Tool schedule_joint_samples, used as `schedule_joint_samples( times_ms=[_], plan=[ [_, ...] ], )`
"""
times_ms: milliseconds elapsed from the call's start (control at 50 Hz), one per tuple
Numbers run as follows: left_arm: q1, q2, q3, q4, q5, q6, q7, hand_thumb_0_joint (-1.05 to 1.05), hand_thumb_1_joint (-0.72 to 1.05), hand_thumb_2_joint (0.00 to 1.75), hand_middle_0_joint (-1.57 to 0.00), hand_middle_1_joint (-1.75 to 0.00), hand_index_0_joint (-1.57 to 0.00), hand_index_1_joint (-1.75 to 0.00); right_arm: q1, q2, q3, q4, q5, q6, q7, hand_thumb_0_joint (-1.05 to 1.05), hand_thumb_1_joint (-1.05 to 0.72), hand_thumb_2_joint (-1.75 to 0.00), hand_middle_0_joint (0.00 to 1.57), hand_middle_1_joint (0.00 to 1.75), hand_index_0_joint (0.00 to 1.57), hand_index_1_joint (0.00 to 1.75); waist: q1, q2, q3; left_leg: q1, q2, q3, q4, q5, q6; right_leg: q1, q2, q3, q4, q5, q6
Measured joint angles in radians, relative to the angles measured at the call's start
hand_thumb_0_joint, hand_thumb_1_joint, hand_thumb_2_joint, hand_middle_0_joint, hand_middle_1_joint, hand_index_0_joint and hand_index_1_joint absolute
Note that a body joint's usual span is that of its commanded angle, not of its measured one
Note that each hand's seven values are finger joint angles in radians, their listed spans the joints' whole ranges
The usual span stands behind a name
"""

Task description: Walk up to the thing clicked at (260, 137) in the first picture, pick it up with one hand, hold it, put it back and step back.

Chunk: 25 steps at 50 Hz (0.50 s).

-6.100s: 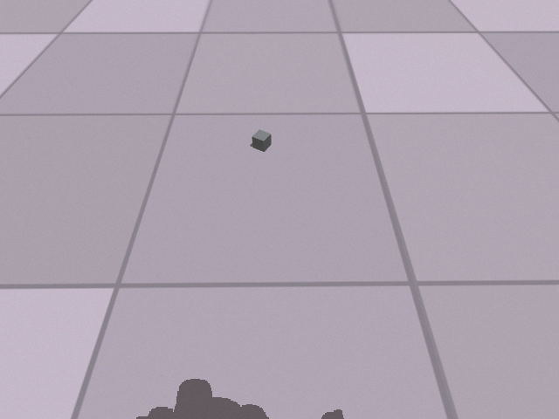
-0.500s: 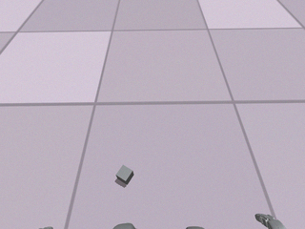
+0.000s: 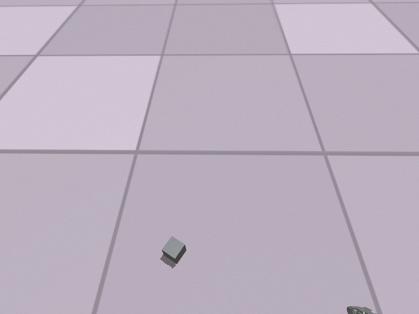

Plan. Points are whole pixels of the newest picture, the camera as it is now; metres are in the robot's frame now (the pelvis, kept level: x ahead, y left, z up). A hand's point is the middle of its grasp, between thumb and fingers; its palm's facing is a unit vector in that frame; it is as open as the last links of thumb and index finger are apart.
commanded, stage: walk up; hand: left
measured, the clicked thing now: (174, 250) +0.50 +0.18 -0.73
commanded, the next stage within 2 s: none
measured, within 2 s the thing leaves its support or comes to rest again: neither
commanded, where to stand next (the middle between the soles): +0.09 +0.01 m, yaw +0 degrees
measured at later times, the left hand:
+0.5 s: hand out of the picture +0.11 +0.26 -0.15, palm faces +0.00 -0.93 -0.37, open 7.4 cm
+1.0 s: hand out of the picture +0.11 +0.37 -0.19, palm faces -0.05 -0.94 -0.35, open 7.4 cm
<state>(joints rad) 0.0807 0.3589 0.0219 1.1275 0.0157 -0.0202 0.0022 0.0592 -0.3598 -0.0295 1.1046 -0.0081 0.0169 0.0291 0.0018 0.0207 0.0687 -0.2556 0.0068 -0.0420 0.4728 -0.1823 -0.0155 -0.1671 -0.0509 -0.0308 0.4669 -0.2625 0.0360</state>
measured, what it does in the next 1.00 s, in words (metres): steps on the spot: left foot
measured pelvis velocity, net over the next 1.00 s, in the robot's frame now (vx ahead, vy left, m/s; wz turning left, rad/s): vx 0.06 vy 0.08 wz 0.00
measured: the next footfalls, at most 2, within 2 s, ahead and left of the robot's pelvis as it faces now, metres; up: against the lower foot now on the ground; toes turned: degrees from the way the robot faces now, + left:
left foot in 0.76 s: +0.17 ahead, +0.21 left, +0.00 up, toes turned +4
right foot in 1.30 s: +0.04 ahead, -0.15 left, +0.00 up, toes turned -4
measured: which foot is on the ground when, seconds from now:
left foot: down 0.00-0.54, up 0.56-0.74, down 0.76-1.00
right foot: down 0.00-0.78, up 0.80-1.00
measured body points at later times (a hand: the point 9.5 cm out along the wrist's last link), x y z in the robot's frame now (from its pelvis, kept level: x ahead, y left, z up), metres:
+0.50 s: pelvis +0.01 +0.00 +0.00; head +0.03 +0.00 +0.45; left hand +0.11 +0.31 -0.12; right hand +0.10 -0.30 -0.13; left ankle +0.05 +0.13 -0.74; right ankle -0.01 -0.14 -0.74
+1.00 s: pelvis +0.06 +0.08 -0.02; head +0.13 +0.13 +0.42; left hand +0.12 +0.42 -0.17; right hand +0.14 -0.25 -0.10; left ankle +0.13 +0.20 -0.74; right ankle +0.02 -0.10 -0.63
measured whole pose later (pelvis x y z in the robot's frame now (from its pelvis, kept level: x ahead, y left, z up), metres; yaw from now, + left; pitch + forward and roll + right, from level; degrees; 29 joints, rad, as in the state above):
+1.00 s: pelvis +0.06 +0.08 -0.02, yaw +0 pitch -1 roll +0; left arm 0.21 0.49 0.10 0.87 0.03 0.12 -0.03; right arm 0.18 -0.35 -0.07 0.91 -0.01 -0.04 -0.07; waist 0.02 -0.14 0.20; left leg -0.38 0.04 0.07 0.62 -0.22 0.00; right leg -0.54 0.04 0.20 1.36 -0.43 0.00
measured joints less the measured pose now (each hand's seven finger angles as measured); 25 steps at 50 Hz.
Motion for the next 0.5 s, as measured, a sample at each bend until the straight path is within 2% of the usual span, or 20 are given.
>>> schedule_joint_samples(
  times_ms=[500],
  plan=[
    [-0.025,0.005,0.005,-0.016,0.004,0.007,0.000,0.01,0.90,0.90,-0.20,-0.30,-0.20,-0.30,0.018,0.012,-0.003,-0.001,-0.005,0.004,-0.002,0.00,-0.90,-0.89,0.20,0.30,0.20,0.30,-0.013,-0.012,-0.002,0.028,-0.008,-0.011,-0.043,0.013,0.004,0.043,-0.007,-0.014,-0.063,0.018,0.005]
  ],
)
